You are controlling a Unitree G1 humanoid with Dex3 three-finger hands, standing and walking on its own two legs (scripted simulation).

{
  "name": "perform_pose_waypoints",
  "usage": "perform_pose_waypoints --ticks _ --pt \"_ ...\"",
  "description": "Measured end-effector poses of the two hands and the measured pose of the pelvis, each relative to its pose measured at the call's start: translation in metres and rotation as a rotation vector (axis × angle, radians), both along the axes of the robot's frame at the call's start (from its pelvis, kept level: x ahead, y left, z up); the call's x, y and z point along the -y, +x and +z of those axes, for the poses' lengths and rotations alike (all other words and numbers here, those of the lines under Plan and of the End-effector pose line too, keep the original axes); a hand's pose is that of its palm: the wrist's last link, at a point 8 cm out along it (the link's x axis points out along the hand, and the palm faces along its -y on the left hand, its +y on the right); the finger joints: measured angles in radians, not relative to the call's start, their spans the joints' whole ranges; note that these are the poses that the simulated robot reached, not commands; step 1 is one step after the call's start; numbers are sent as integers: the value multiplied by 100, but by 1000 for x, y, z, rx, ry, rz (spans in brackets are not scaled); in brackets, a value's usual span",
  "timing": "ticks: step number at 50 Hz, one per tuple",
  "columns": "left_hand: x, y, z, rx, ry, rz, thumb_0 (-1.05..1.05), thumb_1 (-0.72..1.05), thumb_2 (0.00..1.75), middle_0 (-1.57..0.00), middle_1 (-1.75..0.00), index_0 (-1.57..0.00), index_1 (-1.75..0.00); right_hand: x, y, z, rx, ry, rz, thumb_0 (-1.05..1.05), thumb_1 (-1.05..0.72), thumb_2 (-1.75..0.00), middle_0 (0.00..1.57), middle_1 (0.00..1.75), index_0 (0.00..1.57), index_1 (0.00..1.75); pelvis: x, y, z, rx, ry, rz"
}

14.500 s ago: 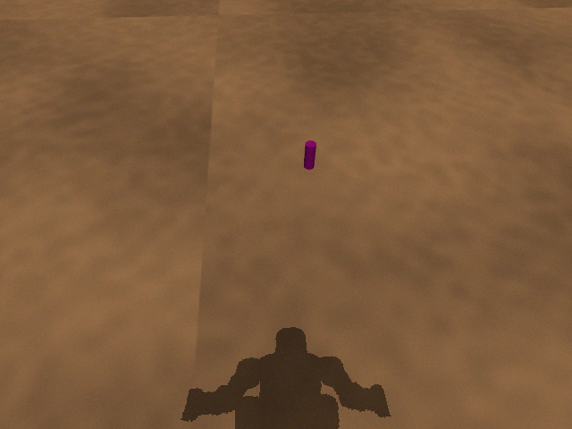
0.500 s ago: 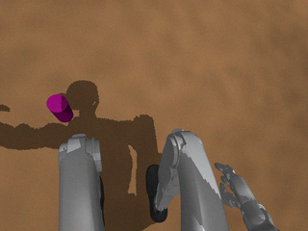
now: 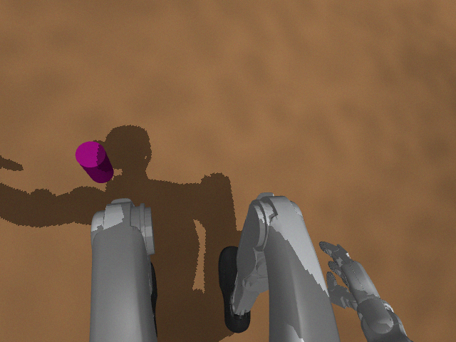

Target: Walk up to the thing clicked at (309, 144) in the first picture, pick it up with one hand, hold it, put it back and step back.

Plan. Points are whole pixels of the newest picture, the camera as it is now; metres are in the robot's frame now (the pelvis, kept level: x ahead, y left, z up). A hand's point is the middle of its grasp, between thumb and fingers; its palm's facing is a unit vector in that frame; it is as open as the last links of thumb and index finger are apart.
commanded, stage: go down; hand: left
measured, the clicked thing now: (96, 164) +0.44 +0.24 -0.28
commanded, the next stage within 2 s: none
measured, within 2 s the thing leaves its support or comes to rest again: neither
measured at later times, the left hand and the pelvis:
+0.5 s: hand out of the picture +0.36 +0.44 +0.01, palm faces +0.18 -0.98 -0.05, open 17.3 cm; pelvis +0.00 +0.00 +0.00, yaw +0 degrees
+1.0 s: hand out of the picture +0.35 +0.44 +0.02, palm faces +0.18 -0.98 -0.05, open 17.4 cm; pelvis +0.00 +0.00 +0.00, yaw +0 degrees
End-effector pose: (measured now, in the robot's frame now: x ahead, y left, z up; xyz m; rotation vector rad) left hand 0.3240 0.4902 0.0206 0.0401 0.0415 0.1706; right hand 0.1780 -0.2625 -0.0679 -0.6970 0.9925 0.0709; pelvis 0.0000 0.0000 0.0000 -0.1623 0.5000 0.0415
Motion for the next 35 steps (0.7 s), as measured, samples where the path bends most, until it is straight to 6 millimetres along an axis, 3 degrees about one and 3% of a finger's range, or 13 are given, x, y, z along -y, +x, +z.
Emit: perform_pose_waypoints --ticks 12,22,35 --pt "-1 -2 -9 -6 -2 10 -1 -47 13 -2 -6 -1 -7 -2 -2 0 -20 -6 9 1 -89 -90 21 30 21 30 -1 0 0 0 -2 0" --pt "1 4 -5 0 3 4 -1 -49 13 -2 -6 -1 -8 -2 1 1 -10 -6 -1 1 -89 -90 21 30 21 30 -1 2 1 -8 -3 1" --pt "-2 -6 -8 8 4 21 -1 -50 13 -2 -7 -1 -8 0 2 -5 -30 -6 22 1 -90 -90 21 30 21 30 1 1 -2 1 3 3"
